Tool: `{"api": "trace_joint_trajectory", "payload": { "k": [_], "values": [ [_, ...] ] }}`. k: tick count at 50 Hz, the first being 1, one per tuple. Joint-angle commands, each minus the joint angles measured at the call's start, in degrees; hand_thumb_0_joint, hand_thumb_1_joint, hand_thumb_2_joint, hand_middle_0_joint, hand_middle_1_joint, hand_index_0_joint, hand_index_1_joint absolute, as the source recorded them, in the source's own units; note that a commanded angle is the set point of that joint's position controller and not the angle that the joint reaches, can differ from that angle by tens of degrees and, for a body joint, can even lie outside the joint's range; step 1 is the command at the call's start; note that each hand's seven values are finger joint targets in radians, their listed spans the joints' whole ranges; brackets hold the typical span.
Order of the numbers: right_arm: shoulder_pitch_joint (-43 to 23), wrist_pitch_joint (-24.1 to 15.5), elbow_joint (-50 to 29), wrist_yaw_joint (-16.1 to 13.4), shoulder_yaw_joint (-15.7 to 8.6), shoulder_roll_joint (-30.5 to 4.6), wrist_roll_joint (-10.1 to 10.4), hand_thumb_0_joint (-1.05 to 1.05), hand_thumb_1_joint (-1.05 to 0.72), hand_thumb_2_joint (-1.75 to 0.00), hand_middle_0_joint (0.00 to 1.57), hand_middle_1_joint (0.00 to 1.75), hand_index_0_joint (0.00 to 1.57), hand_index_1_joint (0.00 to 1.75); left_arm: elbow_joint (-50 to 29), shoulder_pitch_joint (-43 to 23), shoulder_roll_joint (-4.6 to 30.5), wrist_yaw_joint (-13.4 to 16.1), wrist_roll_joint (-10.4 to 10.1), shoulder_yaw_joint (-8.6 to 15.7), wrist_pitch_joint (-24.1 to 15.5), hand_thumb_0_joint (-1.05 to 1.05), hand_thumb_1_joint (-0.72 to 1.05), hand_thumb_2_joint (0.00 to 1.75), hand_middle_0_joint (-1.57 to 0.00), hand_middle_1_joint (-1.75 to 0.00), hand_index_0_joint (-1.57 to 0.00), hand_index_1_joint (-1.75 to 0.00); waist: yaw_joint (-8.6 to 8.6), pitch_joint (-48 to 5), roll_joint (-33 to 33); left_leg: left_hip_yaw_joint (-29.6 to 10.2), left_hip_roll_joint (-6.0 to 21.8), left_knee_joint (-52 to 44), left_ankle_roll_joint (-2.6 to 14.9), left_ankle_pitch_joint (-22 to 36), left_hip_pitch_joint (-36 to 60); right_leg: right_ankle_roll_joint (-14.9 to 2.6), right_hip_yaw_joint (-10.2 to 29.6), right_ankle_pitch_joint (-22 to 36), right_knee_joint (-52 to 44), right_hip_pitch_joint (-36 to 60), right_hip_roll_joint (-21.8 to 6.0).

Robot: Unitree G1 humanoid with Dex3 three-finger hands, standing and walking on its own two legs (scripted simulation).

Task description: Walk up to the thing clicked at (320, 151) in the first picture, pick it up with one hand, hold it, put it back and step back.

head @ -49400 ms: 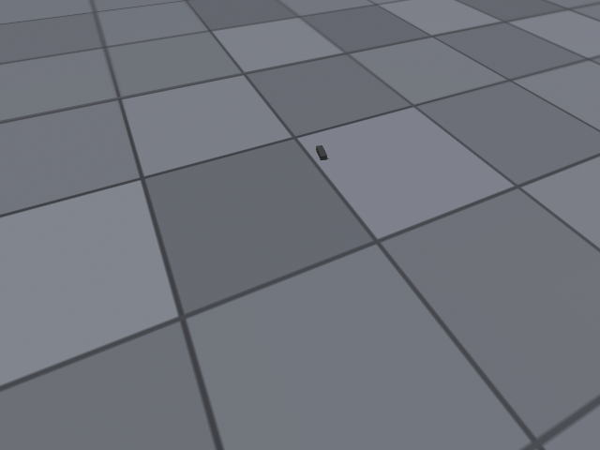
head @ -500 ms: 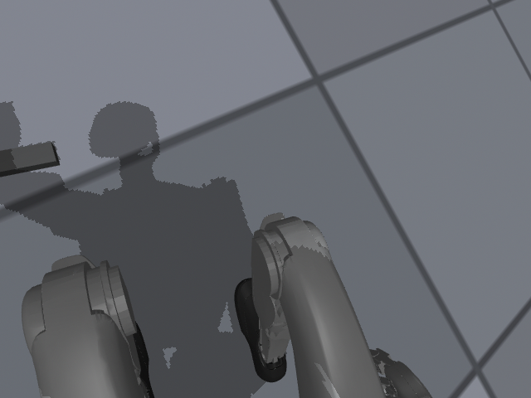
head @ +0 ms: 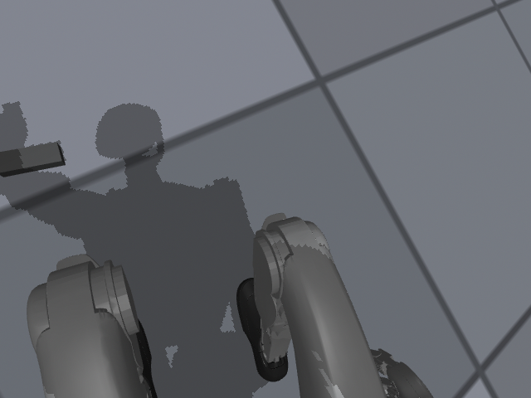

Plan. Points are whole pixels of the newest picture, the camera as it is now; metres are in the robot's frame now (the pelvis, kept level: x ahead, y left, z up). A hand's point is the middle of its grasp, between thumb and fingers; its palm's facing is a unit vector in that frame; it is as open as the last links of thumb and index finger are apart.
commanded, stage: approach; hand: left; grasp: from above
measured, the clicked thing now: (30, 159) +0.50 +0.29 -0.30
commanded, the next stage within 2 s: close in in 0.74 s
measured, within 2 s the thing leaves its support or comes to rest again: neither
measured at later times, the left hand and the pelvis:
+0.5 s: hand (34, 122) +0.52 +0.25 -0.18, palm faces -0.38 -0.05 -0.92, open 12.9 cm; pelvis +0.00 +0.00 +0.00, yaw -1 degrees
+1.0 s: hand out of the picture +0.48 +0.30 -0.20, palm faces -0.47 -0.09 -0.88, open 13.3 cm; pelvis +0.00 +0.00 +0.00, yaw -1 degrees
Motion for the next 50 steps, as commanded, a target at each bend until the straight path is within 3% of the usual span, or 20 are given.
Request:
{"api": "trace_joint_trajectory", "payload": {
  "k": [1, 3, 8, 12, 15, 18, 21, 26, 28, 32, 33, 34, 35, 36, 38, 39, 40, 42, 47, 50],
  "values": [
    [11.50, 0.14, -0.13, -0.40, -4.74, -15.18, 0.09, 0.00, -0.90, -0.90, 0.20, 0.30, 0.20, 0.30, -9.16, -17.17, 14.73, 2.03, -0.37, 1.43, 0.02, 0.00, -0.36, 0.87, -0.30, -0.75, -0.27, -0.78, -0.21, -40.24, 23.38, 5.63, -0.42, -14.45, 1.07, 9.20, 31.40, -3.67, -4.36, 13.51, -13.29, 17.21, 2.04],
    [11.33, 0.15, -0.26, -0.51, -5.03, -15.16, 0.29, 0.00, -0.90, -0.89, 0.20, 0.30, 0.20, 0.30, -9.28, -18.13, 12.74, 1.90, -0.96, 0.44, 0.12, 0.00, -0.31, 0.81, -0.25, -0.86, -0.26, -0.84, -0.75, -39.14, 22.86, 5.59, -0.38, -14.64, 1.12, 8.24, 31.07, -3.66, -4.36, 12.80, -13.63, 15.87, 1.93],
    [12.63, -0.11, 0.64, -0.88, -4.86, -15.10, 0.34, 0.00, -0.90, -0.89, 0.20, 0.30, 0.20, 0.30, -9.76, -24.31, 7.85, 2.20, -1.29, -3.55, -0.30, 0.00, -0.33, 0.82, -0.24, -0.88, -0.25, -0.87, -3.88, -38.08, 21.39, 5.22, -0.21, -14.08, 1.27, 6.97, 29.84, -3.50, -4.59, 12.27, -14.63, 15.01, 2.11],
    [14.18, -0.77, 1.68, -1.16, -4.09, -15.22, -0.21, 0.00, -0.90, -0.89, 0.20, 0.30, 0.20, 0.30, -4.34, -28.10, 3.40, 3.12, -0.90, -6.87, 0.60, 0.00, -0.34, 0.84, -0.23, -0.90, -0.24, -0.88, -6.98, -36.13, 19.19, 4.85, -0.12, -12.97, 1.38, 8.84, 28.90, -3.05, -4.70, 14.82, -14.66, 15.52, 2.32],
    [14.37, -1.16, 1.53, -1.49, -3.33, -15.78, -0.63, 0.00, -0.90, -0.89, 0.20, 0.30, 0.20, 0.30, -3.44, -31.67, 7.06, 4.92, 0.02, -5.69, 1.69, 0.00, -0.35, 0.84, -0.23, -0.89, -0.24, -0.88, -5.92, -37.22, 21.27, 5.26, -0.17, -13.32, 1.17, 8.58, 29.31, -3.24, -4.61, 14.15, -14.75, 16.05, 2.33],
    [13.83, -1.05, 0.65, -1.39, -2.37, -15.83, -1.06, 0.00, -0.90, -0.90, 0.20, 0.30, 0.20, 0.30, 0.83, -30.03, 10.40, 6.95, 2.61, -3.48, 4.00, 0.00, -0.34, 0.84, -0.23, -0.89, -0.24, -0.88, -4.89, -38.60, 25.21, 5.66, -0.17, -13.70, 0.79, 9.07, 31.01, -3.75, -4.73, 14.42, -13.33, 16.13, 2.52],
    [12.97, -1.12, -0.98, -1.05, -1.84, -16.13, -0.89, 0.00, -0.90, -0.89, 0.20, 0.30, 0.20, 0.30, 0.37, -29.48, 12.24, 8.37, 2.73, -1.41, 6.74, 0.00, -0.34, 0.85, -0.24, -0.87, -0.25, -0.86, -4.16, -40.82, 26.81, 6.09, -0.21, -14.03, 1.02, 11.09, 31.84, -3.86, -4.60, 16.51, -12.72, 17.33, 2.42],
    [11.62, -0.97, -3.06, -0.45, -0.96, -16.07, 0.22, 0.00, -0.90, -0.89, 0.20, 0.30, 0.20, 0.30, -0.07, -24.41, 15.35, 7.63, 0.10, 0.30, 10.76, 0.00, -0.33, 0.82, -0.27, -0.82, -0.27, -0.82, -2.72, -42.54, 24.10, 7.11, 0.11, -12.87, 2.23, 12.45, 27.50, -3.28, -3.17, 18.62, -13.47, 23.09, 3.07],
    [11.00, -0.77, -3.54, -0.50, -0.81, -15.83, 0.91, 0.00, -0.90, -0.89, 0.20, 0.30, 0.20, 0.30, 0.68, -21.46, 15.97, 6.16, -2.42, 0.58, 11.62, 0.00, -0.34, 0.82, -0.26, -0.82, -0.26, -0.82, -1.98, -42.00, 19.53, 7.26, 0.27, -11.97, 2.98, 11.40, 23.60, -2.73, -2.14, 17.89, -14.28, 25.34, 3.23],
    [11.75, -0.36, -2.78, -0.77, -0.78, -15.97, 1.32, 0.00, -0.90, -0.89, 0.20, 0.30, 0.20, 0.30, -1.15, -19.32, 17.32, 1.64, -5.78, 0.58, 10.88, 0.00, -0.35, 0.82, -0.24, -0.83, -0.24, -0.83, -2.78, -39.19, 14.87, 6.75, 0.22, -11.36, 3.44, 9.31, 19.46, -2.25, -1.36, 15.16, -15.34, 27.79, 3.19],
    [10.86, -0.46, -4.34, -0.92, -1.12, -16.56, 1.32, 0.00, -0.90, -0.89, 0.20, 0.30, 0.20, 0.30, -1.44, -18.88, 18.67, 0.36, -6.40, 1.91, 9.94, 0.00, -0.36, 0.82, -0.22, -0.86, -0.23, -0.85, -3.32, -38.04, 13.85, 6.16, 0.38, -10.98, 3.36, 8.90, 18.63, -2.49, -1.36, 14.09, -15.03, 27.48, 3.28],
    [10.98, -0.41, -4.33, -1.09, -0.91, -16.67, 1.06, 0.00, -0.90, -0.89, 0.20, 0.30, 0.20, 0.30, -1.04, -18.58, 17.26, -1.13, -6.80, 1.10, 8.92, 0.00, -0.38, 0.84, -0.22, -0.86, -0.22, -0.86, -3.77, -36.97, 13.48, 5.98, 0.23, -10.97, 3.23, 8.20, 18.31, -2.70, -1.58, 12.99, -15.33, 27.11, 3.12],
    [12.23, 0.00, -3.27, -1.42, -1.59, -17.74, 0.75, 0.00, -0.90, -0.89, 0.20, 0.30, 0.20, 0.30, -1.39, -17.70, 19.16, -2.21, -6.51, 2.94, 7.81, 0.00, -0.39, 0.85, -0.21, -0.87, -0.21, -0.87, -4.43, -36.59, 13.42, 5.75, 0.24, -11.08, 2.98, 8.42, 19.26, -2.89, -2.50, 13.15, -15.31, 27.09, 3.01],
    [11.74, 0.07, -4.21, -1.42, -1.40, -16.81, 0.63, 0.00, -0.90, -0.89, 0.20, 0.30, 0.20, 0.30, -3.43, -20.23, 15.52, -3.73, -6.26, 0.23, 6.32, 0.00, -0.37, 0.84, -0.21, -0.89, -0.22, -0.88, -4.92, -35.63, 14.48, 5.48, 0.21, -11.06, 2.68, 7.13, 19.11, -3.18, -2.34, 11.61, -15.16, 25.61, 3.03],
    [13.27, 0.35, -2.48, -1.57, -1.66, -16.43, 0.21, 0.00, -0.90, -0.90, 0.20, 0.30, 0.20, 0.30, -7.71, -23.48, 12.98, -5.39, -5.76, -2.02, 3.19, 0.00, -0.35, 0.83, -0.24, -0.88, -0.25, -0.87, -5.86, -34.89, 17.17, 4.89, 0.12, -11.49, 1.83, 5.38, 21.87, -3.71, -3.24, 9.20, -15.53, 22.70, 3.09],
    [14.11, 0.43, -2.23, -1.70, -2.38, -17.05, 0.05, 0.00, -0.90, -0.89, 0.20, 0.30, 0.20, 0.30, -9.56, -22.08, 14.60, -5.58, -5.62, -0.82, 1.78, 0.00, -0.35, 0.82, -0.24, -0.88, -0.25, -0.87, -5.66, -35.87, 18.96, 4.64, 0.33, -11.65, 1.39, 6.82, 24.89, -3.61, -3.82, 10.64, -15.33, 22.57, 3.04],
    [14.52, 0.47, -1.87, -1.75, -2.48, -17.08, -0.06, 0.00, -0.90, -0.90, 0.20, 0.30, 0.20, 0.30, -13.11, -25.08, 13.78, -5.75, -5.22, -2.07, 0.20, 0.00, -0.35, 0.83, -0.24, -0.89, -0.25, -0.88, -5.76, -36.58, 20.60, 4.36, 0.43, -11.31, 0.98, 6.62, 26.19, -3.86, -4.06, 10.42, -14.82, 21.32, 3.02],
    [14.55, 0.31, -1.63, -1.59, -2.56, -16.47, -0.20, 0.00, -0.90, -0.90, 0.20, 0.30, 0.20, 0.30, -15.87, -25.71, 8.79, -5.61, -4.47, -5.65, -2.24, 0.00, -0.38, 0.83, -0.20, -0.91, -0.22, -0.89, -6.34, -37.25, 22.43, 3.78, 0.28, -11.81, 0.38, 7.44, 30.69, -4.01, -5.75, 11.60, -14.44, 18.97, 2.69],
    [13.59, 0.89, -0.58, -0.96, -3.15, -17.51, -0.64, 0.00, -0.89, -0.90, 0.20, 0.30, 0.20, 0.30, -12.10, -24.74, 8.93, 0.20, -0.94, -5.09, -3.10, 0.00, -0.45, 0.93, -0.14, -0.89, -0.14, -0.89, -5.01, -39.23, 28.42, 2.35, 0.48, -13.86, -0.67, 13.93, 39.02, -3.88, -7.24, 15.98, -11.44, 14.67, 2.24],
    [12.49, 0.63, -0.74, -0.51, -1.91, -17.37, -1.05, 0.00, -0.89, -0.90, 0.20, 0.30, 0.20, 0.30, -1.89, -23.09, 9.68, 4.28, 1.30, -4.44, -1.71, 0.00, -0.45, 0.94, -0.15, -0.86, -0.13, -0.88, -6.07, -32.34, 25.25, 2.77, 0.40, -13.11, 0.05, 13.16, 33.74, -3.63, -7.48, 16.41, -11.28, 13.20, 2.46]
  ]
}}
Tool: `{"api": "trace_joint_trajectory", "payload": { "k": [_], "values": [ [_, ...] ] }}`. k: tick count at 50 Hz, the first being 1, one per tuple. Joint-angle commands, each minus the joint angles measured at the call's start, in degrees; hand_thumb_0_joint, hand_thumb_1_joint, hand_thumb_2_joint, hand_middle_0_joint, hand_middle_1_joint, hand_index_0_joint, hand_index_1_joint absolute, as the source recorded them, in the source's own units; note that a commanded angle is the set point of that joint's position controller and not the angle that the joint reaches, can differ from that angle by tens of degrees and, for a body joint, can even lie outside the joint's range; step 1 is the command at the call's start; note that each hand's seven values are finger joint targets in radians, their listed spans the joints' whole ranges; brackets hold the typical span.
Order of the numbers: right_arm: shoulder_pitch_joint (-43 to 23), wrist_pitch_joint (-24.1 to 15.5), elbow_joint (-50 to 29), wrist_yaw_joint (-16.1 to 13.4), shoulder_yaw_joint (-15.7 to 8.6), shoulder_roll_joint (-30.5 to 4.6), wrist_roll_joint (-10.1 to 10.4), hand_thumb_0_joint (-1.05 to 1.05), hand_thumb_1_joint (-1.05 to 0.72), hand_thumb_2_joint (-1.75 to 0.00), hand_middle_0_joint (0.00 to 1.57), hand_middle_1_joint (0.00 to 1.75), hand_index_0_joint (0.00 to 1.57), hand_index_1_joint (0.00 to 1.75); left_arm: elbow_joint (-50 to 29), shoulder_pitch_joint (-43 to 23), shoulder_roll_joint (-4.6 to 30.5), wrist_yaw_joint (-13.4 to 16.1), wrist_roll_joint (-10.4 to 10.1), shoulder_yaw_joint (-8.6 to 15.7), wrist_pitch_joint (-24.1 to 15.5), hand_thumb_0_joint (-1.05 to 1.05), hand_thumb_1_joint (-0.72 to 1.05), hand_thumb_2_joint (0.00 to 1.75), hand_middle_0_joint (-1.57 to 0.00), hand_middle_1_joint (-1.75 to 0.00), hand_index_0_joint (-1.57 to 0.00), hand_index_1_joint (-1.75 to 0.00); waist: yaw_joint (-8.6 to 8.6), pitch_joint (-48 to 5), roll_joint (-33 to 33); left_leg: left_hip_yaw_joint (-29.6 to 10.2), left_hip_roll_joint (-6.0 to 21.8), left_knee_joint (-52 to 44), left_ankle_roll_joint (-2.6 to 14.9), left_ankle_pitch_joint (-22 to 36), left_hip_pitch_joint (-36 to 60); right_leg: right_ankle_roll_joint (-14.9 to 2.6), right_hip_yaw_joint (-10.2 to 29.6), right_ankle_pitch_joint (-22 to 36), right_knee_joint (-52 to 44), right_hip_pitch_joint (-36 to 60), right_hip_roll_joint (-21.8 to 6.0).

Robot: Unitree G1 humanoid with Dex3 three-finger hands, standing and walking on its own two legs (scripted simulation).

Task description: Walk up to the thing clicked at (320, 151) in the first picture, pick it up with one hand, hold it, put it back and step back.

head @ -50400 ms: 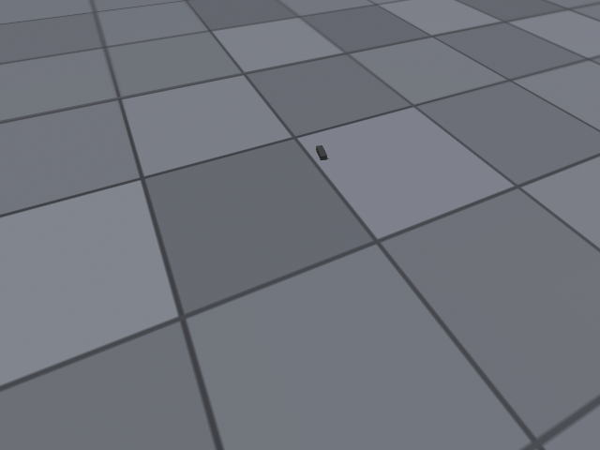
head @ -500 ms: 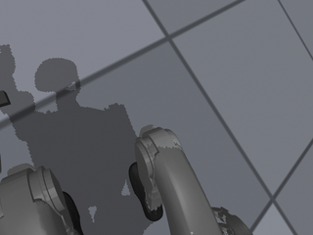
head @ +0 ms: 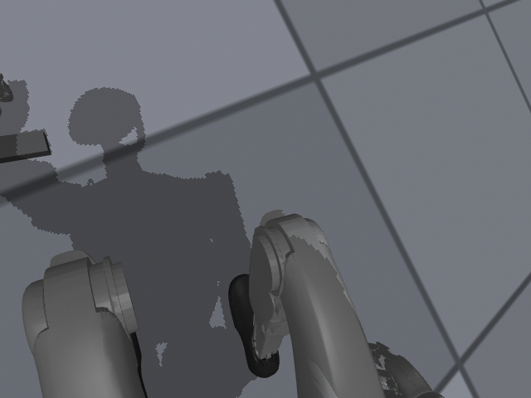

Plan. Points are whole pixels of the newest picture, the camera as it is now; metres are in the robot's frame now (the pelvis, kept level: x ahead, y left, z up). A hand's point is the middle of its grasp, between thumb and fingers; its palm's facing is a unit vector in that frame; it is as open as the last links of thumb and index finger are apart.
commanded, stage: rest palm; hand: left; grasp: from above
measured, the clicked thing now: (13, 148) +0.50 +0.29 -0.30
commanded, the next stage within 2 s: close in 1.48 s
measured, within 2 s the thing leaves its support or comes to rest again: neither
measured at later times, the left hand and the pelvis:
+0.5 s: hand (8, 143) +0.49 +0.28 -0.25, palm faces -0.45 -0.12 -0.88, open 13.5 cm; pelvis +0.00 +0.00 -0.01, yaw -3 degrees
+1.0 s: hand (7, 156) +0.47 +0.29 -0.27, palm faces -0.45 -0.09 -0.89, open 13.5 cm; pelvis +0.00 +0.00 -0.01, yaw -4 degrees
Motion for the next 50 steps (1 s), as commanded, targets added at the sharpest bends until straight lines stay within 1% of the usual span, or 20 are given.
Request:
{"api": "trace_joint_trajectory", "payload": {
  "k": [1, 4, 5, 7, 8, 10, 13, 17, 18, 19, 22, 24, 26, 28, 29, 33, 36, 37, 44, 50],
  "values": [
    [13.08, -0.10, 1.16, -0.09, -3.49, -16.15, -0.78, 0.00, -0.89, -0.90, 0.20, 0.30, 0.20, 0.30, 1.12, -18.28, 10.68, 8.03, 3.07, 3.06, 0.64, 0.00, -0.45, 0.94, -0.15, -0.85, -0.14, -0.87, -5.63, -33.64, 27.16, 4.15, 0.97, -13.87, 0.46, 14.22, 32.27, -3.48, -6.42, 17.88, -11.55, 12.58, 2.68],
    [12.20, -1.10, 0.55, 0.36, -2.59, -16.35, -1.49, 0.00, -0.89, -0.90, 0.20, 0.30, 0.20, 0.30, 4.37, -20.38, 13.50, 11.58, 5.46, 4.47, 1.69, 0.00, -0.41, 0.90, -0.18, -0.84, -0.17, -0.85, -5.76, -32.33, 28.82, 4.18, 0.91, -14.57, 0.29, 12.94, 31.81, -3.70, -6.44, 17.15, -10.89, 11.99, 2.58],
    [11.78, -1.80, 0.28, 0.73, -2.14, -16.09, -1.84, 0.00, -0.89, -0.90, 0.20, 0.30, 0.20, 0.30, 7.29, -19.58, 12.28, 12.39, 5.70, 3.57, 2.53, 0.00, -0.41, 0.91, -0.19, -0.84, -0.17, -0.85, -6.49, -31.50, 27.98, 4.57, 0.94, -13.66, 0.67, 12.06, 31.25, -3.64, -6.15, 16.92, -10.99, 11.81, 2.88],
    [11.02, -2.79, -0.08, 0.96, -2.04, -16.76, -1.92, 0.00, -0.89, -0.90, 0.20, 0.30, 0.20, 0.30, 5.54, -22.35, 14.32, 14.62, 5.55, 4.84, 3.17, 0.00, -0.41, 0.91, -0.17, -0.87, -0.17, -0.87, -6.37, -35.08, 28.62, 4.81, 1.07, -13.30, 0.73, 12.10, 32.12, -3.53, -5.96, 17.36, -11.05, 13.30, 3.01],
    [11.08, -3.56, -0.34, 1.22, -1.97, -17.00, -2.35, 0.00, -0.89, -0.90, 0.20, 0.30, 0.20, 0.30, 7.45, -21.92, 13.18, 15.25, 5.14, 4.76, 3.81, 0.00, -0.39, 0.89, -0.18, -0.86, -0.18, -0.86, -7.69, -34.45, 27.75, 4.74, 1.02, -12.71, 0.82, 11.27, 31.67, -3.36, -6.23, 16.78, -10.76, 13.02, 2.89],
    [10.77, -4.73, -0.37, 1.54, -1.61, -17.64, -2.42, 0.00, -0.89, -0.90, 0.20, 0.30, 0.20, 0.30, 7.75, -22.38, 15.23, 16.62, 4.26, 5.82, 4.54, 0.00, -0.40, 0.89, -0.18, -0.85, -0.17, -0.86, -7.19, -35.53, 27.97, 4.90, 1.15, -12.43, 0.88, 10.91, 30.86, -3.17, -6.05, 16.51, -11.14, 14.18, 2.84],
    [10.53, -5.96, -0.58, 1.92, -0.63, -17.86, -2.77, 0.00, -0.89, -0.90, 0.20, 0.30, 0.20, 0.30, 9.71, -22.28, 15.15, 16.40, 3.35, 4.66, 5.66, 0.00, -0.38, 0.86, -0.19, -0.85, -0.19, -0.85, -8.84, -34.22, 27.30, 5.21, 1.35, -11.44, 1.35, 9.29, 28.67, -2.87, -5.54, 15.51, -12.10, 15.37, 3.21],
    [11.53, -6.76, -1.48, 1.95, 0.32, -18.89, -2.93, 0.00, -0.89, -0.90, 0.20, 0.30, 0.20, 0.30, 8.82, -22.40, 21.05, 16.00, 0.75, 8.11, 6.61, 0.00, -0.40, 0.88, -0.18, -0.85, -0.17, -0.86, -8.32, -35.75, 25.04, 5.21, 1.75, -10.63, 1.87, 8.71, 26.27, -2.43, -4.32, 15.26, -13.07, 20.68, 3.43],
    [11.56, -7.10, -1.10, 2.17, 0.85, -18.09, -2.94, 0.00, -0.89, -0.90, 0.20, 0.30, 0.20, 0.30, 10.76, -20.92, 16.73, 15.11, 0.78, 5.00, 6.94, 0.00, -0.41, 0.88, -0.17, -0.87, -0.16, -0.87, -8.61, -34.66, 26.06, 5.29, 1.62, -10.23, 1.74, 8.97, 26.75, -2.73, -4.39, 15.49, -12.05, 18.94, 3.28],
    [10.70, -7.46, -1.44, 2.28, 1.13, -18.29, -3.04, 0.00, -0.89, -0.90, 0.20, 0.30, 0.20, 0.30, 9.85, -21.39, 18.53, 15.00, -0.56, 5.91, 6.57, 0.00, -0.40, 0.87, -0.15, -0.90, -0.15, -0.89, -8.72, -34.85, 25.53, 4.73, 1.91, -9.94, 1.84, 8.47, 25.53, -2.61, -4.81, 14.97, -12.37, 19.78, 3.69],
    [12.31, -7.41, -1.26, 2.02, 1.20, -19.23, -2.72, 0.00, -0.89, -0.90, 0.20, 0.30, 0.20, 0.30, 9.60, -18.18, 23.63, 13.61, -0.68, 9.43, 6.39, 0.00, -0.42, 0.89, -0.15, -0.87, -0.15, -0.87, -7.68, -35.59, 24.59, 4.64, 1.71, -9.34, 2.04, 9.63, 25.12, -2.53, -5.00, 15.90, -11.96, 21.81, 3.38],
    [12.04, -7.23, -1.29, 2.26, 1.54, -18.45, -3.38, 0.00, -0.89, -0.90, 0.20, 0.30, 0.20, 0.30, 9.97, -16.34, 21.50, 12.24, -0.71, 7.93, 5.99, 0.00, -0.43, 0.90, -0.17, -0.85, -0.16, -0.86, -8.45, -34.36, 25.36, 4.40, 1.93, -9.39, 1.82, 10.91, 25.69, -2.53, -5.10, 17.22, -11.51, 22.49, 3.71],
    [12.30, -6.73, -1.15, 2.10, 1.79, -19.04, -3.22, 0.00, -0.89, -0.90, 0.20, 0.30, 0.20, 0.30, 7.49, -15.89, 23.88, 12.17, -0.59, 9.25, 5.27, 0.00, -0.44, 0.90, -0.16, -0.85, -0.15, -0.86, -7.82, -36.13, 26.44, 3.73, 1.97, -9.79, 1.35, 13.45, 27.50, -2.79, -6.14, 19.08, -11.38, 23.44, 3.88],
    [12.12, -6.40, -1.35, 2.16, 2.07, -18.89, -3.35, 0.00, -0.89, -0.90, 0.20, 0.30, 0.20, 0.30, 7.82, -14.59, 23.19, 11.87, -1.28, 9.27, 4.55, 0.00, -0.44, 0.91, -0.15, -0.85, -0.14, -0.86, -7.82, -35.55, 25.85, 3.71, 2.05, -9.03, 1.42, 14.60, 27.07, -2.66, -6.15, 20.57, -11.44, 24.10, 3.92],
    [12.03, -6.48, -1.57, 2.50, 2.17, -18.63, -3.49, 0.00, -0.89, -0.90, 0.20, 0.30, 0.20, 0.30, 8.45, -14.61, 21.85, 11.43, -0.99, 7.96, 4.31, 0.00, -0.44, 0.90, -0.16, -0.86, -0.15, -0.86, -8.99, -33.96, 24.89, 3.70, 2.13, -8.38, 1.63, 14.47, 26.41, -2.39, -5.99, 20.94, -11.13, 23.90, 4.02],
    [12.59, -6.13, -0.68, 2.72, 2.66, -18.92, -4.03, 0.00, -0.89, -0.90, 0.20, 0.30, 0.20, 0.30, 6.57, -15.01, 22.20, 12.05, -1.00, 8.32, 2.66, 0.00, -0.45, 0.92, -0.16, -0.84, -0.14, -0.85, -8.67, -34.10, 26.60, 3.06, 2.37, -8.67, 1.23, 15.79, 27.99, -2.34, -6.92, 21.99, -11.67, 23.93, 4.33],
    [11.59, -6.47, -1.00, 3.22, 3.13, -19.01, -4.42, 0.00, -0.89, -0.90, 0.20, 0.30, 0.20, 0.30, 8.20, -15.59, 20.16, 12.39, 0.23, 5.74, 1.54, 0.00, -0.44, 0.91, -0.15, -0.86, -0.14, -0.87, -10.10, -30.31, 26.95, 2.67, 2.38, -8.55, 0.97, 13.32, 27.96, -2.63, -7.67, 19.49, -10.98, 20.85, 4.34],
    [11.77, -6.36, -0.90, 3.12, 2.99, -19.24, -4.42, 0.00, -0.89, -0.90, 0.20, 0.30, 0.20, 0.30, 6.59, -16.69, 21.36, 12.87, 0.66, 6.62, 1.13, 0.00, -0.43, 0.92, -0.16, -0.85, -0.15, -0.86, -9.80, -30.89, 27.98, 2.30, 2.46, -9.35, 0.73, 13.25, 28.67, -2.82, -8.12, 18.95, -10.94, 20.58, 4.45],
    [9.06, -7.76, -1.33, 3.75, 3.05, -20.13, -5.06, 0.00, -0.89, -0.90, 0.20, 0.30, 0.20, 0.30, 9.43, -17.56, 19.39, 17.15, 3.58, 4.45, 0.70, 0.00, -0.39, 0.89, -0.20, -0.83, -0.18, -0.84, -10.21, -29.04, 29.51, 1.37, 2.67, -10.62, 0.10, 9.94, 30.37, -2.93, -8.98, 16.71, -9.87, 17.15, 4.44],
    [8.23, -9.70, -1.04, 4.50, 2.63, -20.98, -5.09, 0.00, -0.90, -0.90, 0.20, 0.30, 0.20, 0.30, 10.40, -19.19, 17.32, 19.52, 2.61, 2.43, 3.14, 0.00, -0.39, 0.87, -0.19, -0.85, -0.18, -0.85, -10.99, -27.24, 28.98, 1.11, 2.98, -10.99, 0.00, 10.12, 29.52, -2.78, -8.91, 17.18, -10.59, 16.28, 4.73]
  ]
}}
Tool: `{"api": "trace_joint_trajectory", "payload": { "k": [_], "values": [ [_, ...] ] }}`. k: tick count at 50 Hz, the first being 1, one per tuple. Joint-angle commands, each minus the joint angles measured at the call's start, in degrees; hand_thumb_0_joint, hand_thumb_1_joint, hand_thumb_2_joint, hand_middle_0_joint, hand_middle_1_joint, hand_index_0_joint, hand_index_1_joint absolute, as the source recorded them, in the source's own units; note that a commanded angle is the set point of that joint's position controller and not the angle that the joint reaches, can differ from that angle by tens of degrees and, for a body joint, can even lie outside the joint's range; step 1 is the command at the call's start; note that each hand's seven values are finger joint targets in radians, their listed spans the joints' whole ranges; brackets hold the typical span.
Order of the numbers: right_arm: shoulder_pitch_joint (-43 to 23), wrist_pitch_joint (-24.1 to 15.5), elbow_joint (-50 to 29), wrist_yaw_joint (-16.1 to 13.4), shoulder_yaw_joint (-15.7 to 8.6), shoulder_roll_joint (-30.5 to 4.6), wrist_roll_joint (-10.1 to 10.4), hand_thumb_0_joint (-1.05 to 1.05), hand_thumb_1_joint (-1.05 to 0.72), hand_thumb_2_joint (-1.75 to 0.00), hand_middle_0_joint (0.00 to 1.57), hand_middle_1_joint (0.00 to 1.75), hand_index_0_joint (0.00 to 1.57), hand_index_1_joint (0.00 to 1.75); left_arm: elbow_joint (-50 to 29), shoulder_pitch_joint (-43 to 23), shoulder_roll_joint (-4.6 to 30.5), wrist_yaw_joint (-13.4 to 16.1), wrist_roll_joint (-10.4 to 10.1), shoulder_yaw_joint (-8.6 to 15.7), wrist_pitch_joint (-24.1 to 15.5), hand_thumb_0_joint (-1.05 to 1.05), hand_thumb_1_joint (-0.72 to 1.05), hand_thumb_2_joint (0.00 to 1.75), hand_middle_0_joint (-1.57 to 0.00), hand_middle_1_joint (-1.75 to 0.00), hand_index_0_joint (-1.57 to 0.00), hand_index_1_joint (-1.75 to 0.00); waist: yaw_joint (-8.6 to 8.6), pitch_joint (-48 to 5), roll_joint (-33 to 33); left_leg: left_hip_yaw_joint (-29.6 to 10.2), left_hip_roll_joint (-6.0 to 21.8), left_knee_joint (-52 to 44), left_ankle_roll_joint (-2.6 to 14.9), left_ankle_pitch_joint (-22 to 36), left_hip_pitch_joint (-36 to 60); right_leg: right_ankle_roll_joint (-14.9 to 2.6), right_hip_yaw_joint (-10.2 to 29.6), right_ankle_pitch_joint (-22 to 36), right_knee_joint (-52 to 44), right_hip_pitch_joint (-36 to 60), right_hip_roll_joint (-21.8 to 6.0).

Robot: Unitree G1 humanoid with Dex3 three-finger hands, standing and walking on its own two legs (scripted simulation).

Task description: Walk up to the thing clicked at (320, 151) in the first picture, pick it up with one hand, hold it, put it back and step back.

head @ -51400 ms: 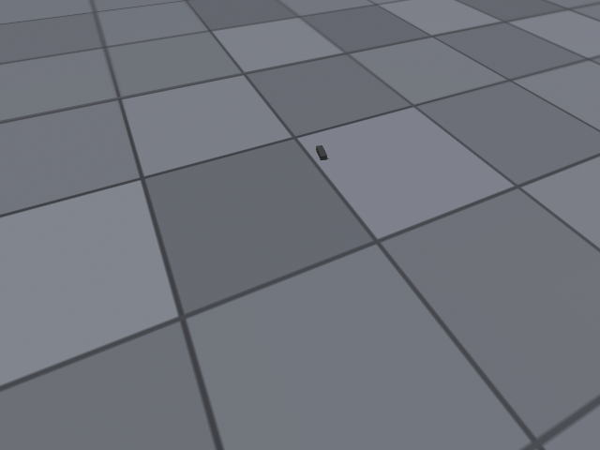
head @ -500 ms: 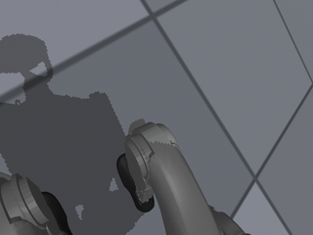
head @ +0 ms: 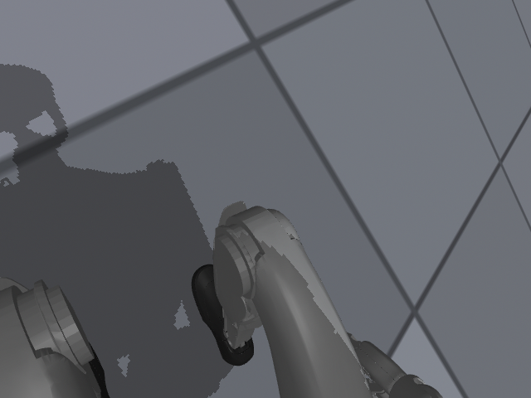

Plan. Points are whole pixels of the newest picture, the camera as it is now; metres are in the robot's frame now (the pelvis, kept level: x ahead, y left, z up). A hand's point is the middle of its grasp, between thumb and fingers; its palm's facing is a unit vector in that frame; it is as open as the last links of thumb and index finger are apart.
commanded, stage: rest palm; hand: left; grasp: from above
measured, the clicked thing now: out of the picture +0.48 +0.32 -0.29
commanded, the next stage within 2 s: close in 0.48 s
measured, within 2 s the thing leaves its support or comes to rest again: neither
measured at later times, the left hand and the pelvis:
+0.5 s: hand out of the picture +0.46 +0.31 -0.26, palm faces -0.47 -0.16 -0.87, open 13.4 cm; pelvis +0.00 +0.00 +0.00, yaw -1 degrees
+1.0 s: hand out of the picture +0.46 +0.31 -0.26, palm faces -0.45 -0.14 -0.88, open 11.8 cm; pelvis +0.00 +0.00 +0.01, yaw -1 degrees
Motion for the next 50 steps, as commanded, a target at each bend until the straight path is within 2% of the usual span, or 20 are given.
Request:
{"api": "trace_joint_trajectory", "payload": {
  "k": [1, 2, 3, 4, 6, 9, 10, 11, 14, 16, 18, 21, 24, 29, 31, 34, 39, 41, 46, 50],
  "values": [
    [10.97, -1.02, 1.69, 0.01, -5.55, -19.57, 0.16, 0.00, -0.90, -0.90, 0.20, 0.30, 0.20, 0.30, -5.83, -16.86, 9.46, 4.07, -1.33, -0.40, 1.77, 0.00, -0.38, 0.86, -0.20, -0.84, -0.19, -0.85, -4.81, -34.66, 32.88, 5.03, 2.06, -15.51, -0.32, 11.93, 30.56, -3.97, -6.03, 16.79, -12.10, 17.22, 2.61],
    [11.35, -1.44, 1.23, 0.28, -5.26, -19.93, 0.16, 0.00, -0.90, -0.90, 0.20, 0.30, 0.20, 0.30, -5.44, -17.13, 10.15, 4.26, -1.28, 0.40, 2.19, 0.00, -0.36, 0.85, -0.21, -0.84, -0.20, -0.85, -5.22, -34.36, 33.36, 4.87, 2.02, -15.01, -0.30, 12.83, 30.80, -3.78, -6.16, 17.51, -11.43, 17.09, 2.17],
    [11.79, -1.73, 1.12, 0.58, -5.07, -19.94, 0.15, 0.00, -0.90, -0.90, 0.20, 0.30, 0.20, 0.30, -5.64, -17.11, 9.03, 4.09, -1.86, -0.45, 2.65, 0.00, -0.36, 0.84, -0.20, -0.84, -0.20, -0.84, -5.57, -34.80, 33.08, 5.03, 2.06, -14.65, -0.20, 13.71, 31.10, -3.65, -5.99, 18.63, -11.48, 17.93, 2.44],
    [11.57, -2.09, 1.18, 0.78, -4.77, -19.88, 0.09, 0.00, -0.90, -0.90, 0.20, 0.30, 0.20, 0.30, -4.34, -16.32, 10.58, 4.33, -2.39, 1.10, 3.11, 0.00, -0.35, 0.83, -0.22, -0.83, -0.21, -0.83, -5.29, -34.47, 31.51, 5.05, 2.01, -14.31, 0.05, 12.83, 29.56, -3.46, -6.06, 17.87, -11.78, 18.18, 2.22],
    [11.18, -2.09, 0.80, 0.73, -4.85, -20.28, 0.57, 0.00, -0.90, -0.90, 0.20, 0.30, 0.20, 0.30, -4.25, -16.52, 11.41, 4.02, -3.13, 1.16, 3.78, 0.00, -0.35, 0.83, -0.22, -0.83, -0.21, -0.83, -5.33, -34.18, 31.52, 5.47, 2.05, -14.31, 0.22, 12.31, 28.36, -3.47, -5.41, 17.50, -12.47, 19.04, 2.37],
    [12.17, -2.00, 0.99, 0.70, -4.09, -19.87, 0.69, 0.00, -0.90, -0.90, 0.20, 0.30, 0.20, 0.30, -4.19, -16.75, 13.74, 3.34, -3.48, 3.29, 4.38, 0.00, -0.36, 0.83, -0.20, -0.85, -0.20, -0.85, -4.80, -35.59, 32.36, 5.40, 2.09, -14.33, 0.24, 13.85, 29.03, -3.60, -5.53, 18.10, -12.28, 19.98, 2.30],
    [11.35, -2.23, 0.30, 0.81, -4.32, -20.07, 0.49, 0.00, -0.90, -0.90, 0.20, 0.30, 0.20, 0.30, -3.27, -15.21, 11.67, 2.69, -3.55, 1.49, 4.64, 0.00, -0.37, 0.84, -0.20, -0.84, -0.20, -0.84, -5.04, -34.48, 32.82, 5.55, 1.97, -14.59, 0.09, 12.95, 29.30, -3.74, -5.33, 17.54, -11.90, 19.90, 2.24],
    [11.32, -2.14, 0.53, 0.66, -4.02, -19.88, 0.59, 0.00, -0.90, -0.90, 0.20, 0.30, 0.20, 0.30, -3.42, -14.70, 13.15, 2.46, -4.13, 2.58, 4.58, 0.00, -0.39, 0.85, -0.19, -0.85, -0.19, -0.86, -4.85, -34.83, 32.10, 5.44, 2.17, -14.66, 0.09, 12.93, 29.10, -3.67, -5.57, 17.52, -12.35, 20.68, 2.58],
    [11.80, -1.89, 0.44, 0.54, -3.50, -19.69, 0.78, 0.00, -0.90, -0.90, 0.20, 0.30, 0.20, 0.30, -4.12, -14.72, 12.90, 1.12, -4.55, 2.07, 4.40, 0.00, -0.38, 0.85, -0.19, -0.87, -0.19, -0.87, -5.14, -35.63, 32.48, 5.36, 2.04, -14.54, 0.16, 14.06, 29.32, -3.72, -5.56, 18.48, -12.41, 21.92, 2.51],
    [11.53, -1.95, 0.62, 0.63, -3.34, -19.49, 0.94, 0.00, -0.90, -0.90, 0.20, 0.30, 0.20, 0.30, -5.60, -14.93, 13.06, 0.35, -5.34, 1.85, 3.82, 0.00, -0.38, 0.85, -0.18, -0.87, -0.18, -0.87, -4.41, -35.54, 32.89, 4.98, 2.24, -14.48, 0.07, 14.15, 29.26, -3.71, -5.87, 18.17, -12.18, 20.97, 2.53],
    [12.12, -1.71, 0.33, 0.57, -2.97, -19.68, 0.98, 0.00, -0.90, -0.90, 0.20, 0.30, 0.20, 0.30, -4.82, -13.44, 12.46, -0.58, -5.86, 1.05, 3.33, 0.00, -0.38, 0.85, -0.19, -0.86, -0.19, -0.86, -5.43, -34.15, 31.28, 5.11, 2.19, -14.13, 0.31, 14.04, 28.46, -3.46, -5.95, 18.37, -12.78, 22.10, 2.57],
    [11.91, -1.08, -0.10, 0.25, -2.73, -19.74, 0.95, 0.00, -0.90, -0.90, 0.20, 0.30, 0.20, 0.30, -5.80, -13.21, 13.86, -0.33, -6.00, 1.41, 2.11, 0.00, -0.38, 0.86, -0.19, -0.87, -0.18, -0.87, -4.41, -36.62, 29.81, 5.19, 2.34, -13.68, 0.51, 15.05, 28.18, -3.28, -5.71, 19.90, -13.42, 24.65, 3.05],
    [12.46, -0.99, 0.27, 0.44, -1.96, -19.45, 0.36, 0.00, -0.90, -0.90, 0.20, 0.30, 0.20, 0.30, -4.44, -11.95, 12.41, 0.00, -5.71, 0.67, 0.88, 0.00, -0.37, 0.85, -0.19, -0.87, -0.19, -0.87, -5.01, -34.30, 30.45, 5.05, 2.27, -13.98, 0.29, 14.61, 28.02, -3.37, -6.32, 19.12, -13.01, 23.38, 2.97],
    [11.19, -1.17, -0.57, 0.19, -1.68, -19.70, 0.32, 0.00, -0.90, -0.90, 0.20, 0.30, 0.20, 0.30, -5.10, -12.32, 13.20, 1.10, -4.44, 0.00, 0.04, 0.00, -0.35, 0.85, -0.20, -0.86, -0.20, -0.86, -5.13, -32.59, 30.50, 4.67, 2.33, -14.47, 0.16, 11.99, 28.16, -3.53, -6.54, 17.02, -12.94, 21.72, 3.15],
    [11.02, -1.29, -0.18, -0.02, -1.84, -19.71, 0.39, 0.00, -0.89, -0.90, 0.20, 0.30, 0.20, 0.30, -6.13, -13.42, 13.36, 2.08, -3.66, 0.31, -0.05, 0.00, -0.26, 0.78, -0.25, -0.85, -0.26, -0.84, -4.72, -33.26, 31.68, 4.48, 2.45, -14.64, -0.06, 12.40, 29.06, -3.60, -6.60, 17.37, -12.70, 21.08, 3.08],
    [10.75, -1.78, 0.20, 0.14, -2.06, -19.91, 0.11, 0.00, -0.89, -0.90, 0.20, 0.30, 0.20, 0.30, -5.28, -13.37, 12.61, 3.09, -3.40, -0.15, 0.50, 0.00, -0.21, 0.74, -0.29, -0.83, -0.30, -0.81, -5.55, -31.76, 31.86, 4.40, 2.63, -15.33, -0.20, 10.85, 28.47, -3.57, -6.64, 16.39, -13.34, 20.32, 3.28],
    [10.75, -2.48, 0.48, 0.18, -2.82, -20.52, 0.44, 0.00, -0.89, -0.90, 0.20, 0.30, 0.20, 0.30, -5.01, -15.78, 12.31, 3.40, -4.06, -0.39, 2.29, 0.00, -0.15, 0.69, -0.32, -0.80, -0.34, -0.77, -6.00, -30.48, 31.45, 3.91, 2.70, -15.95, -0.28, 9.06, 28.01, -3.52, -6.42, 15.01, -13.31, 17.96, 2.61],
    [11.01, -2.38, 0.87, 0.19, -2.42, -20.09, 0.34, 0.00, -0.89, -0.90, 0.20, 0.30, 0.20, 0.30, -4.68, -15.67, 13.13, 3.41, -4.09, 0.41, 2.94, 0.00, -0.13, 0.67, -0.33, -0.80, -0.35, -0.77, -5.66, -32.40, 31.15, 3.81, 2.81, -15.89, -0.26, 10.08, 28.13, -3.49, -6.53, 15.77, -13.42, 19.03, 2.70],
    [10.91, -2.41, 0.35, 0.13, -2.42, -20.08, 0.61, 0.00, -0.89, -0.90, 0.20, 0.30, 0.20, 0.30, -3.63, -14.69, 11.92, 1.70, -5.42, -0.72, 3.76, 0.00, -0.08, 0.62, -0.36, -0.77, -0.40, -0.74, -6.34, -32.41, 31.20, 4.07, 2.80, -15.30, -0.11, 11.22, 28.42, -3.41, -6.21, 17.07, -13.68, 20.51, 2.86],
    [11.52, -2.06, 0.30, -0.17, -2.46, -20.46, 0.88, 0.00, -0.89, -0.90, 0.20, 0.30, 0.20, 0.30, -5.79, -15.32, 14.67, 1.00, -5.66, 0.38, 3.34, 0.00, -0.04, 0.59, -0.41, -0.72, -0.44, -0.69, -5.02, -33.82, 32.94, 4.71, 2.55, -15.46, -0.09, 12.31, 29.05, -3.66, -5.80, 17.32, -13.69, 22.11, 2.80]
  ]
}}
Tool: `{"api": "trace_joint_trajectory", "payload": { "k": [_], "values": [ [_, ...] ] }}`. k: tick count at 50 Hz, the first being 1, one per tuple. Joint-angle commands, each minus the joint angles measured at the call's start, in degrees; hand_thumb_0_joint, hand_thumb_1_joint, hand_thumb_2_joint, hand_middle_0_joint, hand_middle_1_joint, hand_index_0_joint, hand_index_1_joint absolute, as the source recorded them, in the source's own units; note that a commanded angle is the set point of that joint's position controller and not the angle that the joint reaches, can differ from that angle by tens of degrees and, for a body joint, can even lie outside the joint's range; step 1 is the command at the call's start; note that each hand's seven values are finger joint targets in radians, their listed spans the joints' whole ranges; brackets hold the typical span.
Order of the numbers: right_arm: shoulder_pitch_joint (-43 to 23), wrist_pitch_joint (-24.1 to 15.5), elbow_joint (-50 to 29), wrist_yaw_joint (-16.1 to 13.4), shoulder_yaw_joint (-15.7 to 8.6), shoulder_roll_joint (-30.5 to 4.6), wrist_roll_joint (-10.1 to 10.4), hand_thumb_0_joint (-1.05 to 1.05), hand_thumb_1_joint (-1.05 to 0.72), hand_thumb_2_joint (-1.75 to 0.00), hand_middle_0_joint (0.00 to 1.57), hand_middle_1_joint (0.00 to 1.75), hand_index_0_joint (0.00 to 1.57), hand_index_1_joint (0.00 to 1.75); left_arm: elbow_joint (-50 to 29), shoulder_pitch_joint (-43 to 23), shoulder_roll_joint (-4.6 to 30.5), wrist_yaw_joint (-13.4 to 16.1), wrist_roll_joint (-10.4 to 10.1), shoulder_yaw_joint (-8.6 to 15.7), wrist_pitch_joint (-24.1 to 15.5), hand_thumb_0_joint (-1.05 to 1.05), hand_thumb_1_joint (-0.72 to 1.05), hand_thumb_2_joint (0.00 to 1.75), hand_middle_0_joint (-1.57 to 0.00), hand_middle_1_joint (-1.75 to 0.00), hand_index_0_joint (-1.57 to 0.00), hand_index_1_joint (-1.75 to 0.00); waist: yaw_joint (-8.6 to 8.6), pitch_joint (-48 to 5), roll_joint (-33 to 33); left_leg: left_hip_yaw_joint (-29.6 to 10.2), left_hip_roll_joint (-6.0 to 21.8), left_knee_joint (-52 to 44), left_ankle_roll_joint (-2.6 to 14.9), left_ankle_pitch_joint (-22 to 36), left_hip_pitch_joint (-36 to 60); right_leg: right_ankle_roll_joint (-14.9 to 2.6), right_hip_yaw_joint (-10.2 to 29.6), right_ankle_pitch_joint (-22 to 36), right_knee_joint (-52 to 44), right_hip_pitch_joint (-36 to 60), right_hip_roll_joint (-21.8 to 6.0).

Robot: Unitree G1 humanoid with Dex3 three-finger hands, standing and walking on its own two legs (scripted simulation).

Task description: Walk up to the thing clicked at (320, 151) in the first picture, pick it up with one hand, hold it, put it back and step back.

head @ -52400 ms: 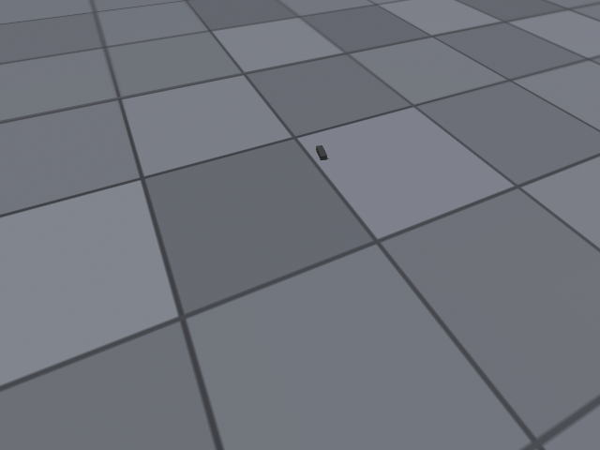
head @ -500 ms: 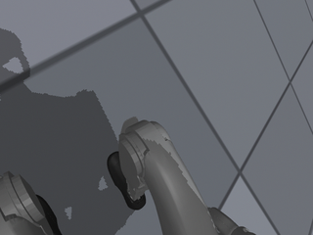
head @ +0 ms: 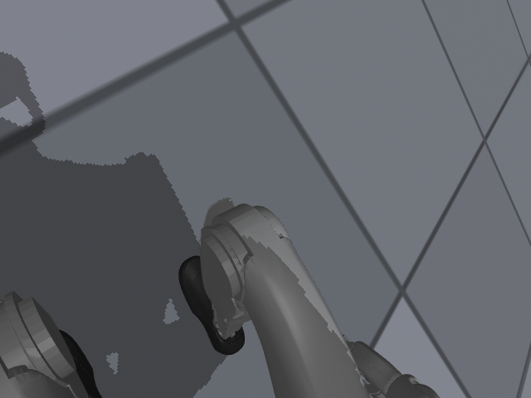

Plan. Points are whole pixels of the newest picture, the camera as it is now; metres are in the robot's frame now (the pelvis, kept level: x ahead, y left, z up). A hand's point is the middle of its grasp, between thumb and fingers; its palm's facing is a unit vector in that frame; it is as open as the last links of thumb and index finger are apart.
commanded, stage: close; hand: left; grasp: from above
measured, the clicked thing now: out of the picture +0.47 +0.33 -0.30
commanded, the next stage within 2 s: settle in 1.12 s
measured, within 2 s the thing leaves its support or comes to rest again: leaves its support in 1.50 s
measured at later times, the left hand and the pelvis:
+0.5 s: hand out of the picture +0.45 +0.32 -0.26, palm faces -0.45 -0.15 -0.88, open 9.7 cm; pelvis +0.00 +0.00 +0.00, yaw +0 degrees
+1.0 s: hand out of the picture +0.46 +0.32 -0.26, palm faces -0.44 -0.15 -0.88, open 7.2 cm; pelvis +0.00 +0.00 +0.00, yaw +0 degrees
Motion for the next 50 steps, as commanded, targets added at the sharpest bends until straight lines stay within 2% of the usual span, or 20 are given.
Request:
{"api": "trace_joint_trajectory", "payload": {
  "k": [1, 3, 6, 8, 9, 10, 12, 13, 14, 17, 22, 24, 28, 33, 36, 37, 39, 42, 46, 50],
  "values": [
    [11.06, 0.51, 0.96, -0.62, -5.02, -18.91, 0.27, 0.00, -0.89, -0.90, 0.20, 0.30, 0.20, 0.30, -6.44, -12.79, 11.37, 1.64, -1.11, 0.90, -0.35, 0.00, -0.04, 0.58, -0.41, -0.72, -0.44, -0.69, -3.20, -36.87, 32.23, 5.18, 2.10, -14.31, -0.14, 12.24, 27.91, -3.95, -5.43, 16.05, -11.73, 21.90, 2.20],
    [10.99, 0.74, 0.71, -0.58, -4.62, -18.63, 0.00, 0.00, -0.89, -0.90, 0.20, 0.30, 0.20, 0.30, -5.80, -11.39, 9.94, 1.31, -0.86, -0.12, -0.67, 0.00, -0.01, 0.56, -0.41, -0.73, -0.45, -0.69, -3.92, -37.09, 31.63, 5.40, 1.94, -13.97, -0.11, 13.35, 28.21, -3.84, -5.68, 17.34, -11.63, 22.78, 2.42],
    [11.20, 0.69, 0.81, -0.43, -4.53, -18.66, 0.05, 0.00, -0.89, -0.90, 0.20, 0.30, 0.20, 0.30, -6.22, -11.14, 9.92, 0.79, -1.23, -0.27, -1.20, 0.00, 0.03, 0.53, -0.44, -0.69, -0.48, -0.65, -4.04, -35.64, 32.03, 5.15, 1.97, -14.00, -0.18, 13.20, 28.46, -3.79, -5.95, 17.09, -11.32, 21.44, 2.10],
    [11.22, 1.01, 0.86, -0.58, -4.57, -18.96, 0.12, 0.00, -0.89, -0.90, 0.20, 0.30, 0.20, 0.30, -9.22, -13.05, 11.79, 1.09, -0.61, 0.55, -1.71, 0.00, 0.05, 0.52, -0.47, -0.67, -0.50, -0.63, -3.61, -37.10, 33.44, 5.06, 2.19, -13.99, -0.27, 14.47, 29.67, -3.81, -5.81, 18.03, -11.46, 22.24, 2.08],
    [11.01, 1.16, 1.04, -0.72, -4.49, -18.96, 0.19, 0.00, -0.89, -0.90, 0.20, 0.30, 0.20, 0.30, -9.46, -12.94, 13.27, 1.52, -0.76, 1.85, -1.82, 0.00, 0.06, 0.52, -0.48, -0.66, -0.51, -0.62, -2.97, -38.20, 33.29, 5.05, 2.29, -14.00, -0.31, 15.01, 29.57, -3.81, -5.85, 18.34, -11.54, 22.83, 2.24],
    [11.46, 1.41, 1.41, -0.70, -4.38, -18.90, -0.09, 0.00, -0.89, -0.90, 0.20, 0.30, 0.20, 0.30, -8.01, -12.17, 12.59, 1.75, -0.36, 1.58, -1.83, 0.00, 0.06, 0.51, -0.48, -0.66, -0.51, -0.63, -3.32, -38.33, 34.02, 5.24, 2.20, -13.99, -0.36, 15.74, 29.70, -3.87, -5.78, 19.11, -11.44, 23.56, 2.21],
    [11.28, 1.54, 1.09, -0.54, -4.39, -18.56, -0.28, 0.00, -0.89, -0.90, 0.20, 0.30, 0.20, 0.30, -6.22, -11.38, 9.78, 1.67, -0.87, 0.42, -1.95, 0.00, 0.09, 0.49, -0.48, -0.66, -0.52, -0.62, -3.98, -35.85, 31.79, 5.19, 2.13, -13.95, -0.14, 13.88, 27.32, -3.77, -5.99, 17.88, -11.85, 22.50, 2.44],
    [11.85, 1.46, 1.14, -0.42, -4.33, -18.54, -0.48, 0.00, -0.89, -0.90, 0.20, 0.30, 0.20, 0.30, -6.46, -11.05, 9.72, 1.53, -0.30, 0.11, -1.90, 0.00, 0.09, 0.48, -0.48, -0.66, -0.52, -0.62, -4.19, -35.76, 32.51, 5.21, 2.08, -13.90, -0.19, 14.20, 28.17, -3.81, -6.10, 18.03, -11.63, 21.91, 2.33],
    [11.12, 1.57, 0.88, -0.67, -4.41, -18.58, -0.46, 0.00, -0.89, -0.90, 0.20, 0.30, 0.20, 0.30, -6.64, -11.54, 10.33, 1.56, -0.66, 0.24, -1.90, 0.00, 0.11, 0.47, -0.49, -0.66, -0.54, -0.61, -4.03, -35.95, 32.09, 5.28, 2.12, -14.03, -0.11, 12.74, 27.54, -3.82, -6.00, 16.94, -12.15, 22.15, 2.67],
    [11.26, 1.86, 0.73, -1.03, -4.55, -18.99, -0.41, 0.00, -0.89, -0.90, 0.20, 0.30, 0.20, 0.30, -7.85, -12.32, 12.58, 1.94, -0.06, 1.39, -1.90, 0.00, 0.16, 0.45, -0.54, -0.62, -0.58, -0.57, -3.27, -36.79, 33.10, 5.05, 2.12, -14.87, -0.26, 12.58, 28.81, -4.04, -6.01, 16.37, -11.85, 22.27, 2.39],
    [11.09, 1.51, 0.85, -0.98, -4.46, -18.80, -0.20, 0.00, -0.89, -0.90, 0.20, 0.30, 0.20, 0.30, -6.99, -13.03, 10.80, 2.13, 0.15, 0.30, -1.73, 0.00, 0.21, 0.40, -0.57, -0.58, -0.62, -0.53, -4.42, -34.50, 32.08, 4.59, 2.11, -14.54, -0.15, 10.62, 27.23, -3.91, -6.17, 14.88, -11.64, 19.78, 2.09],
    [11.17, 1.43, 0.81, -1.05, -4.30, -19.12, -0.19, 0.00, -0.89, -0.90, 0.20, 0.30, 0.20, 0.30, -7.10, -12.76, 12.47, 1.90, 0.38, 0.79, -1.52, 0.00, 0.24, 0.37, -0.61, -0.55, -0.65, -0.51, -4.28, -34.07, 32.47, 4.77, 2.12, -14.91, -0.13, 9.81, 27.23, -3.89, -5.95, 14.12, -11.93, 19.42, 1.94],
    [10.57, 1.43, 0.15, -1.39, -4.63, -19.07, 0.06, 0.00, -0.89, -0.90, 0.20, 0.30, 0.20, 0.30, -7.59, -12.86, 13.03, 2.01, 0.28, 1.31, -1.17, 0.00, 0.30, 0.36, -0.65, -0.53, -0.69, -0.48, -3.51, -35.24, 31.92, 4.96, 2.10, -15.05, -0.15, 9.64, 27.28, -4.02, -5.47, 13.88, -11.88, 20.42, 2.16],
    [11.43, 1.49, 0.63, -1.19, -4.67, -19.03, 0.02, 0.00, -0.89, -0.90, 0.20, 0.30, 0.20, 0.30, -7.55, -13.34, 11.85, 1.56, 0.54, 0.68, -1.02, 0.00, 0.37, 0.28, -0.69, -0.48, -0.74, -0.43, -4.37, -36.09, 33.00, 4.57, 2.30, -14.62, -0.27, 12.29, 28.53, -3.87, -5.89, 16.31, -11.41, 20.42, 1.96],
    [10.81, 1.61, 0.16, -1.40, -4.45, -18.97, 0.30, 0.00, -0.89, -0.90, 0.20, 0.30, 0.20, 0.30, -6.43, -12.29, 12.81, 1.40, -0.14, 0.97, -0.67, 0.00, 0.42, 0.30, -0.75, -0.47, -0.79, -0.42, -3.82, -35.46, 30.77, 5.23, 2.09, -14.00, 0.07, 11.82, 26.72, -3.72, -5.31, 16.15, -12.13, 21.41, 2.14],
    [11.86, 1.68, 0.90, -1.29, -4.41, -18.93, 0.24, 0.00, -0.89, -0.90, 0.20, 0.30, 0.20, 0.30, -7.14, -12.52, 13.83, 1.30, -0.10, 1.78, -0.70, 0.00, 0.43, 0.28, -0.75, -0.46, -0.80, -0.41, -3.61, -35.88, 32.79, 5.42, 2.15, -14.13, -0.02, 13.07, 27.37, -3.72, -5.31, 16.86, -12.15, 21.30, 2.03],
    [11.66, 1.83, 0.41, -1.29, -4.45, -18.73, -0.11, 0.00, -0.89, -0.90, 0.20, 0.30, 0.20, 0.30, -5.38, -10.56, 12.76, 0.99, -0.24, 1.51, -0.46, 0.00, 0.45, 0.27, -0.77, -0.44, -0.82, -0.39, -3.47, -35.37, 31.46, 5.39, 2.07, -14.29, -0.02, 12.35, 26.95, -3.82, -5.39, 16.18, -12.03, 21.63, 2.26],
    [11.56, 2.19, 0.38, -1.24, -4.42, -18.68, 0.03, 0.00, -0.89, -0.90, 0.20, 0.30, 0.20, 0.30, -7.45, -12.01, 13.30, 0.32, 0.01, 1.68, -0.55, 0.00, 0.50, 0.24, -0.81, -0.42, -0.86, -0.37, -3.29, -36.05, 33.55, 5.01, 2.07, -14.56, -0.19, 12.64, 27.80, -4.04, -5.74, 15.98, -11.34, 20.76, 1.94],
    [11.23, 2.63, -0.38, -1.55, -4.61, -19.03, 0.10, 0.00, -0.89, -0.90, 0.20, 0.30, 0.20, 0.30, -6.74, -10.68, 13.52, -0.20, -0.74, 1.81, -0.70, 0.00, 0.56, 0.24, -0.85, -0.41, -0.90, -0.36, -3.30, -35.99, 30.45, 5.39, 1.99, -14.07, 0.28, 11.82, 26.17, -3.80, -5.30, 15.50, -12.30, 22.29, 2.23],
    [11.88, 2.79, 0.08, -1.51, -4.53, -18.85, 0.02, 0.00, -0.89, -0.90, 0.20, 0.30, 0.20, 0.30, -7.08, -9.86, 13.33, -0.64, -0.16, 2.18, -1.23, 0.00, 0.60, 0.22, -0.89, -0.38, -0.94, -0.33, -3.02, -35.77, 32.06, 5.09, 1.95, -14.41, -0.08, 13.20, 27.71, -4.03, -5.60, 15.97, -11.57, 21.18, 1.95]
  ]
}}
